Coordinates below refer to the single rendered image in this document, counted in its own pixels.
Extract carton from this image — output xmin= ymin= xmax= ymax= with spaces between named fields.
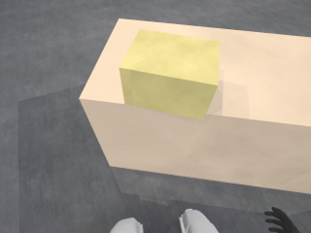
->
xmin=119 ymin=29 xmax=221 ymax=120

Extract pedestal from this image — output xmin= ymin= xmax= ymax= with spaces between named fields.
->
xmin=79 ymin=18 xmax=311 ymax=194

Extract robot left thigh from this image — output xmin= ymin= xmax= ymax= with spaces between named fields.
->
xmin=110 ymin=218 xmax=144 ymax=233

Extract right robot hand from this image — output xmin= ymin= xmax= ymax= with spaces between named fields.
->
xmin=264 ymin=207 xmax=300 ymax=233

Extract robot thigh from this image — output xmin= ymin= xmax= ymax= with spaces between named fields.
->
xmin=110 ymin=218 xmax=144 ymax=233
xmin=179 ymin=210 xmax=219 ymax=233

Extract robot right thigh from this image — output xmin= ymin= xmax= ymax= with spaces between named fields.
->
xmin=179 ymin=210 xmax=219 ymax=233

